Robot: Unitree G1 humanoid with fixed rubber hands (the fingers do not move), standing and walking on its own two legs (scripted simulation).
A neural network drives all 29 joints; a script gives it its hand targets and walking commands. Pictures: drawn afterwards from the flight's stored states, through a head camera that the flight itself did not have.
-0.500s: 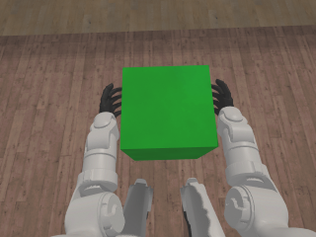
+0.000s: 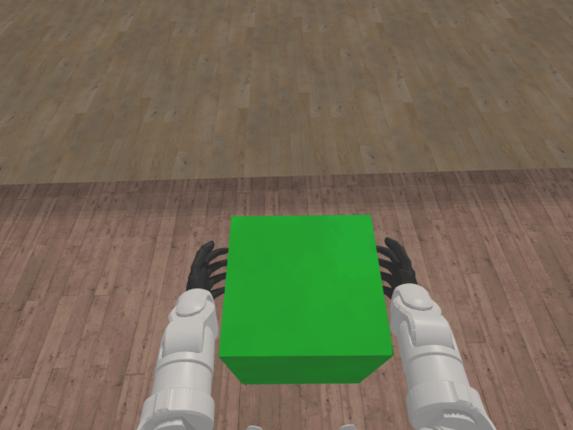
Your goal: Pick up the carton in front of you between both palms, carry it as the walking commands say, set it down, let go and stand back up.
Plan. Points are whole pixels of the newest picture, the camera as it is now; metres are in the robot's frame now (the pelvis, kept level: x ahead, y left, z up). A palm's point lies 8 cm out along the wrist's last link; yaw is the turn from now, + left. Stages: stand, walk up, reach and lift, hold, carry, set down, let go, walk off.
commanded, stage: reach and lift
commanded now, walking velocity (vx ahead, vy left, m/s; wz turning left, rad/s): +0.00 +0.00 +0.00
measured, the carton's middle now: (300, 307) +0.33 +0.00 -0.09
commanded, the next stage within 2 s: hold in 1.30 s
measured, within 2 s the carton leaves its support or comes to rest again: neither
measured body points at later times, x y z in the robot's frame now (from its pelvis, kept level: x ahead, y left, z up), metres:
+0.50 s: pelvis +0.00 +0.00 +0.04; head -0.03 +0.00 +0.49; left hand +0.31 +0.15 +0.06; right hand +0.31 -0.15 +0.06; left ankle +0.02 +0.13 -0.70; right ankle +0.02 -0.13 -0.70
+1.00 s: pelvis +0.01 +0.00 +0.05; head -0.02 +0.00 +0.49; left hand +0.32 +0.15 +0.07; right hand +0.32 -0.15 +0.07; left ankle +0.02 +0.13 -0.70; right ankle +0.02 -0.13 -0.70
